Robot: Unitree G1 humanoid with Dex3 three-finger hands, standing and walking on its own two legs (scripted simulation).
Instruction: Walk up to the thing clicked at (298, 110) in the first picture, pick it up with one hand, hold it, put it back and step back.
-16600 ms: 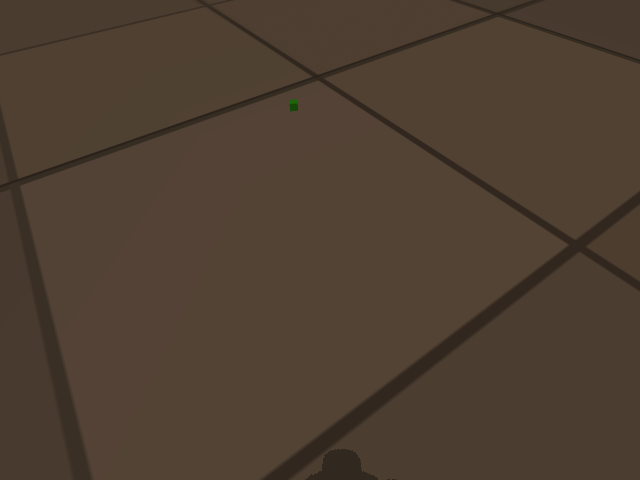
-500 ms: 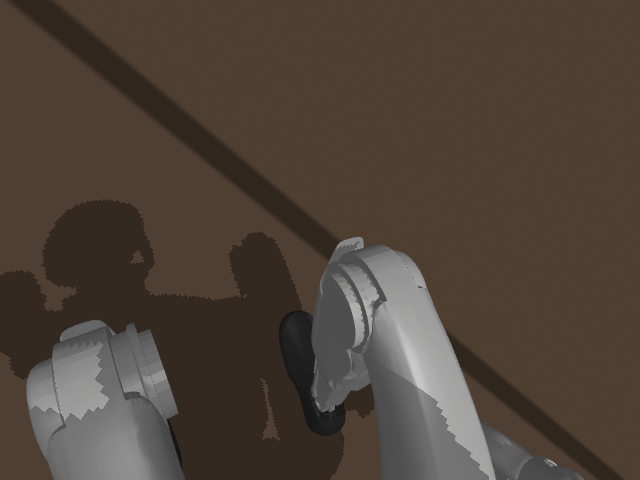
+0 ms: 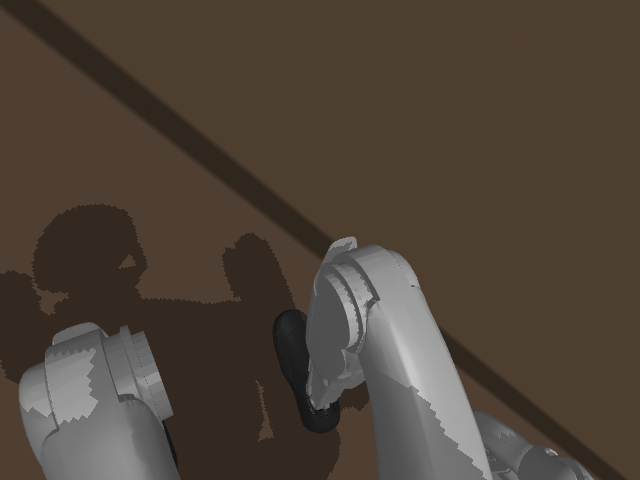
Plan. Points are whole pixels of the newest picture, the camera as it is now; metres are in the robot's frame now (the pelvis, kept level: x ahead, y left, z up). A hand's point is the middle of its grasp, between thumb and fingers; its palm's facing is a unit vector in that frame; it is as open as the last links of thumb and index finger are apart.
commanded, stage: close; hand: left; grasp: from above
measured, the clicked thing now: out of the picture +0.39 +0.33 -0.27
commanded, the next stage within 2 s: settle in 1.18 s
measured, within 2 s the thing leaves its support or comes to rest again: leaves its support in 1.64 s
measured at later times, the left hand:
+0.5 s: hand out of the picture +0.40 +0.31 -0.25, palm faces -0.44 -0.19 -0.88, open 9.6 cm
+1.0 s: hand out of the picture +0.40 +0.32 -0.25, palm faces -0.42 -0.20 -0.89, open 7.1 cm
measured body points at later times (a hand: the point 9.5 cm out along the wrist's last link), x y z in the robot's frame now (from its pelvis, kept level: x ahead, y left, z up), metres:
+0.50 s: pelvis +0.00 +0.00 +0.00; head +0.26 +0.13 +0.34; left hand +0.41 +0.32 -0.20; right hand +0.07 -0.26 -0.05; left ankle +0.06 +0.11 -0.26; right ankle +0.14 -0.13 -0.26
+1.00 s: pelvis +0.00 +0.00 +0.01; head +0.26 +0.13 +0.35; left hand +0.42 +0.32 -0.20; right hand +0.07 -0.26 -0.05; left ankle +0.06 +0.11 -0.26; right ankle +0.14 -0.13 -0.26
